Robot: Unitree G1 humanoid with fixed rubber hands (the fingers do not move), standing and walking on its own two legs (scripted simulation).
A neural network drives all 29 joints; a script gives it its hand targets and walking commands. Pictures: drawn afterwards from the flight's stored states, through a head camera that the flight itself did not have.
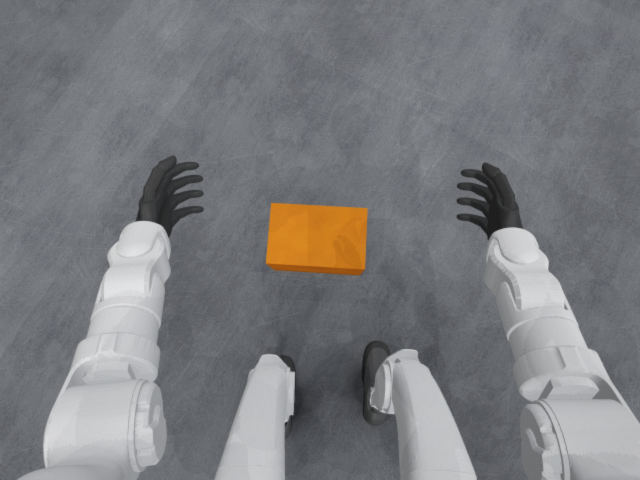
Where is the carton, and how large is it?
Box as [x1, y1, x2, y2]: [266, 203, 367, 274]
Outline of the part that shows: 271,203 266,263 273,269 345,274 359,274 364,269 367,208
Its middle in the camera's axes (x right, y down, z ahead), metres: +0.00 +0.00 +1.00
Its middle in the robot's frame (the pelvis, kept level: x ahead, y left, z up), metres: +0.47 +0.05 -0.61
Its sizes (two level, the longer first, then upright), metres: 0.235 0.149 0.151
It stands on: the floor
